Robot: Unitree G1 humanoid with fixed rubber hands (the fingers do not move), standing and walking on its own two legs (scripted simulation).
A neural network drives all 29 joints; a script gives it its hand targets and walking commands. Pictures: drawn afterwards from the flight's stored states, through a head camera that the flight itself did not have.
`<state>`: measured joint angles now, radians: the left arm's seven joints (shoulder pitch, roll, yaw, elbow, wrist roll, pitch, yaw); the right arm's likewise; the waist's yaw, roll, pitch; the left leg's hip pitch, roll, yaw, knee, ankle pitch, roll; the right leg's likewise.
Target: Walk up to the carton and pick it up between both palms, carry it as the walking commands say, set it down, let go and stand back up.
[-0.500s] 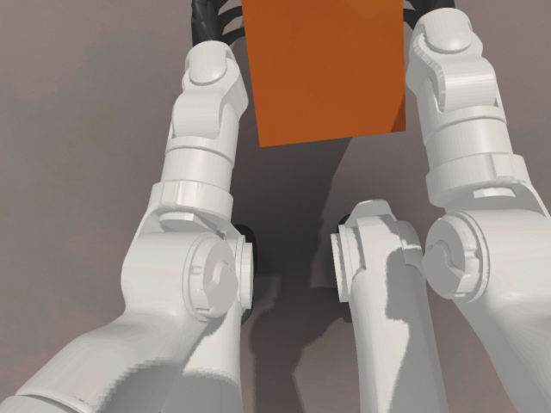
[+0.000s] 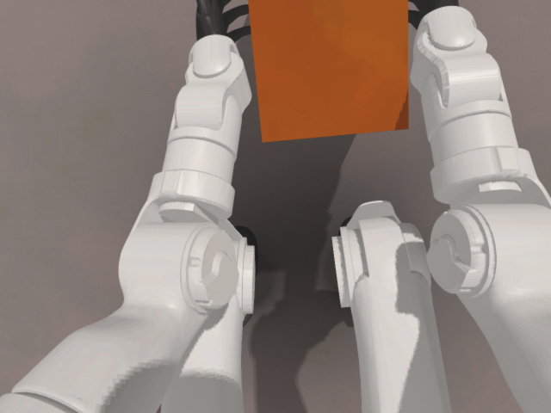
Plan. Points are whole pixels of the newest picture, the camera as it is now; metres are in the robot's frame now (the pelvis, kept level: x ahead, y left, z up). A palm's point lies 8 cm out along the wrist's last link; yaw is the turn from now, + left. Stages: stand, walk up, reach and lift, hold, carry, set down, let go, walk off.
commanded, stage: set down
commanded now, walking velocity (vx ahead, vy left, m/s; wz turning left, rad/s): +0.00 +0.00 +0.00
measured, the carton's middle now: (317, 23) +0.55 -0.08 -0.24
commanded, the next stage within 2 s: none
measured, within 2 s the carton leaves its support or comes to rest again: rests again in 0.02 s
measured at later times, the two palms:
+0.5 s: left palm (212, 36) +0.53 +0.05 -0.16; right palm (428, 9) +0.52 -0.19 -0.16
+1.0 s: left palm (211, 35) +0.54 +0.05 -0.16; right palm (429, 9) +0.52 -0.19 -0.16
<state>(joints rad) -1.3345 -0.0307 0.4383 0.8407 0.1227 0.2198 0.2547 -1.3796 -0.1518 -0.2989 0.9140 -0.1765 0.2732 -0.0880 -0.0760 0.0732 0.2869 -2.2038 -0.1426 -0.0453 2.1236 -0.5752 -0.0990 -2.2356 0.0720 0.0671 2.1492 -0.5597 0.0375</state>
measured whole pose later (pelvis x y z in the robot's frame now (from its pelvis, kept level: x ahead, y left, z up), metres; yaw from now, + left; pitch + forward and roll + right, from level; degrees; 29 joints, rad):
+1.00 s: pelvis +0.01 +0.00 -0.01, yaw +1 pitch +38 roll +2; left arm -1.36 -0.01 0.46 0.92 0.16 0.17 0.18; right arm -1.39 -0.16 -0.38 0.95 -0.23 0.23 0.00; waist -0.09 0.09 0.28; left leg -2.24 -0.17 -0.05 2.15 -0.58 -0.10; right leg -2.25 0.05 0.06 2.18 -0.59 0.04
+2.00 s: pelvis +0.01 +0.00 +0.03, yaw +0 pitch +40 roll +3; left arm -1.25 0.11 0.21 0.86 -0.04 0.12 0.22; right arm -1.29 -0.30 -0.20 0.96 0.03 0.10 -0.07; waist -0.05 0.04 0.18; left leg -2.15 -0.13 -0.05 2.04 -0.60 -0.09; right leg -2.19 0.08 0.07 2.07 -0.58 0.04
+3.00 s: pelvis +0.05 -0.01 +0.29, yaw -2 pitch +43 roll +2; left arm -0.98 -0.01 0.37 0.75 0.19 0.12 0.15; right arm -1.06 -0.20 -0.37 0.91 -0.16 0.07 0.04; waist -0.04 0.01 -0.04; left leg -1.42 -0.06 -0.08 0.97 -0.30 -0.05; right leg -1.45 0.05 0.09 1.00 -0.29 0.01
